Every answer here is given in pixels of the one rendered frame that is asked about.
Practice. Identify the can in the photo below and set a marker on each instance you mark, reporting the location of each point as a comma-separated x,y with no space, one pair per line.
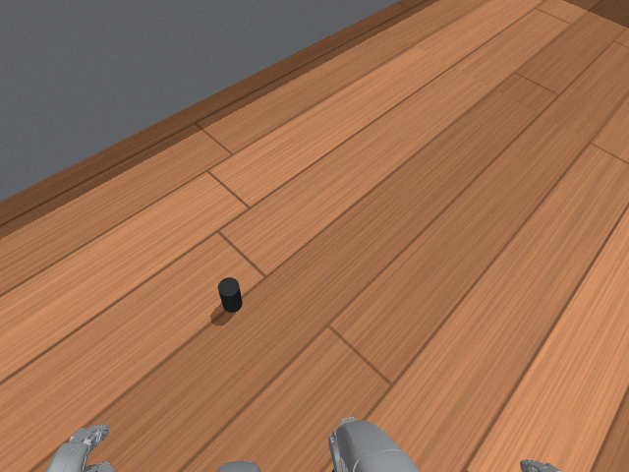
230,294

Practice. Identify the left robot hand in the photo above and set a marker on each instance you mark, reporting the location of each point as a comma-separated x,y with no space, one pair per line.
72,456

